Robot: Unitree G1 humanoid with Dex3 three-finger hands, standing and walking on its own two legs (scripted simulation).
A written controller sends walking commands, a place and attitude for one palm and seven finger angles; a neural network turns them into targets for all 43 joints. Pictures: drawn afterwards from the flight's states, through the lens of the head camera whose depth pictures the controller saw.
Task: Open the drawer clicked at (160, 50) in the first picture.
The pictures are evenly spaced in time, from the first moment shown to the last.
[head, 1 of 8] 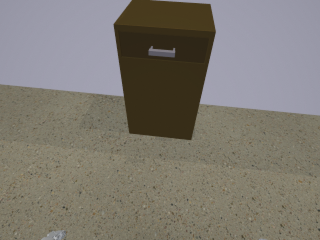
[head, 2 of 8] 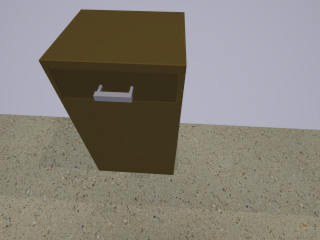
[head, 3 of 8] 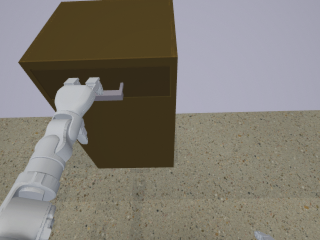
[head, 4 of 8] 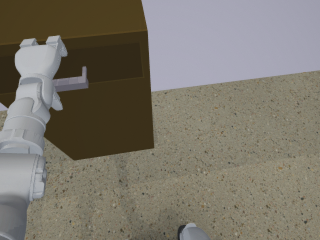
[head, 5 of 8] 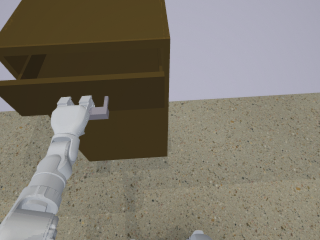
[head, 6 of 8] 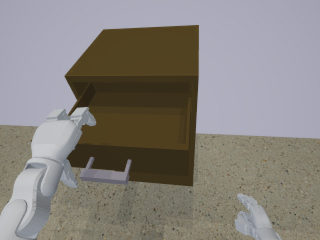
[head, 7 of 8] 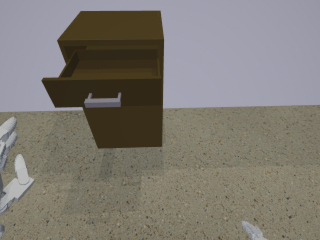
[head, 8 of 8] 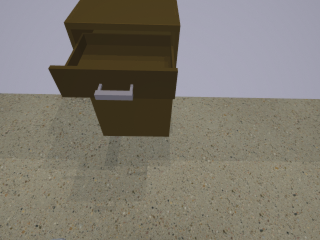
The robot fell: no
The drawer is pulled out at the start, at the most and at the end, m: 0.00 0.30 0.29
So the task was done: yes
